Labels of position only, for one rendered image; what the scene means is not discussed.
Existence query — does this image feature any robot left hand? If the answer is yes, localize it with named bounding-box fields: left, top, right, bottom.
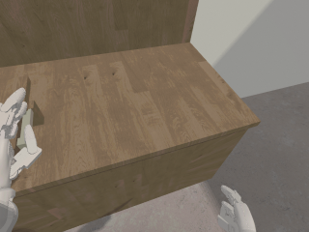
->
left=0, top=87, right=42, bottom=189

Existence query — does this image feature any tap lever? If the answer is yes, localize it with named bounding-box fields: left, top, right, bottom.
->
left=16, top=108, right=34, bottom=150

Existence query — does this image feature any robot left forearm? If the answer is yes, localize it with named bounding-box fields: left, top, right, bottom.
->
left=0, top=188, right=18, bottom=232

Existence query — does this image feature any counter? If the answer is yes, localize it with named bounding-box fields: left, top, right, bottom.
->
left=0, top=0, right=261, bottom=232

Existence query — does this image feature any robot right hand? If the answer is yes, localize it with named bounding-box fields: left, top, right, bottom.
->
left=217, top=185, right=257, bottom=232

